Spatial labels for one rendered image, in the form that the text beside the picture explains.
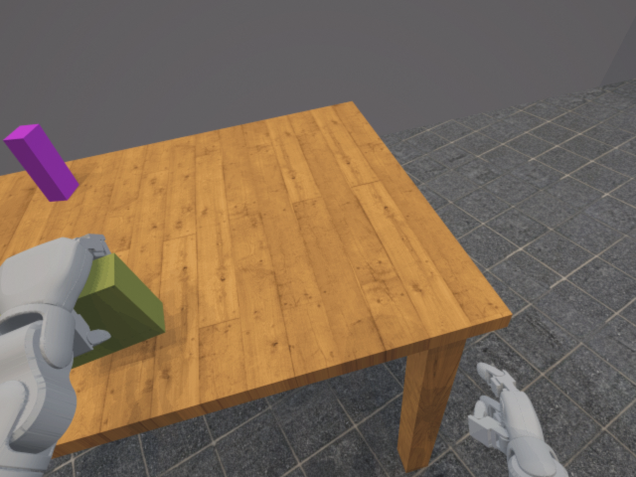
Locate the robot left forearm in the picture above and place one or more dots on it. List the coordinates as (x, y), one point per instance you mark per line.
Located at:
(37, 399)

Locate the robot right forearm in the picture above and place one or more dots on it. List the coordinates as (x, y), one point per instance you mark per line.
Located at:
(531, 457)

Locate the right robot hand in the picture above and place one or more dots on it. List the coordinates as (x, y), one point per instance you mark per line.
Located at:
(513, 417)

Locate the left robot hand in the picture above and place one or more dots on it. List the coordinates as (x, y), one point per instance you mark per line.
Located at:
(55, 273)

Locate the sponge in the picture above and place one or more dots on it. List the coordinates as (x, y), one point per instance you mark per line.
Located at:
(114, 299)

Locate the table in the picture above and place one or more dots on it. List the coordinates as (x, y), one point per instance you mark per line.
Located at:
(285, 251)

